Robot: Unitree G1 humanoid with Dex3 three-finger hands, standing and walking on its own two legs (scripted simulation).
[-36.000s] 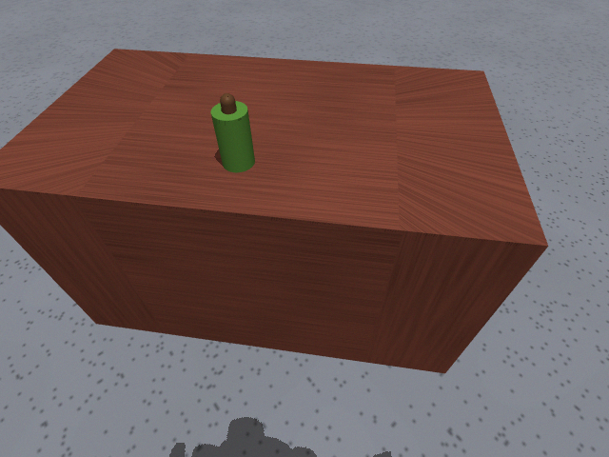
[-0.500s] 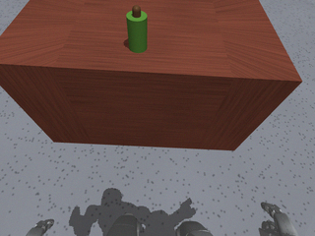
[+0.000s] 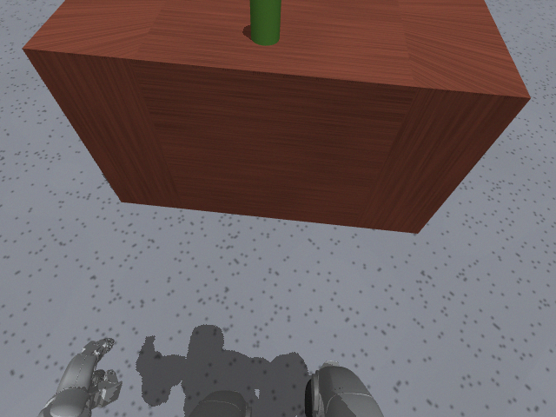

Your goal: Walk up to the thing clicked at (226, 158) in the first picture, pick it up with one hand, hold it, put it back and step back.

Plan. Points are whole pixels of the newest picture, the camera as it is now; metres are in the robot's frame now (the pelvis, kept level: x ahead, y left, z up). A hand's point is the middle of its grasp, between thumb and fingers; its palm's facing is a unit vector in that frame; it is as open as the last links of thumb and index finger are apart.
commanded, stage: step back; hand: left
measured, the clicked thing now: (265, 3) +0.99 +0.09 +0.04
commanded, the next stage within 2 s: stand in 1.52 s
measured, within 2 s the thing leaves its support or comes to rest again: neither
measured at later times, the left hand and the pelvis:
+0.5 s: hand out of the picture -0.09 +0.23 -0.12, palm faces -0.04 -0.90 -0.43, open 7.4 cm; pelvis -0.15 -0.05 +0.01, yaw -3 degrees
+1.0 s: hand out of the picture -0.11 +0.21 -0.13, palm faces +0.04 -0.92 -0.38, open 7.4 cm; pelvis -0.17 -0.06 +0.01, yaw +1 degrees
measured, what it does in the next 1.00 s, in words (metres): walks backwards: right foot, then left foot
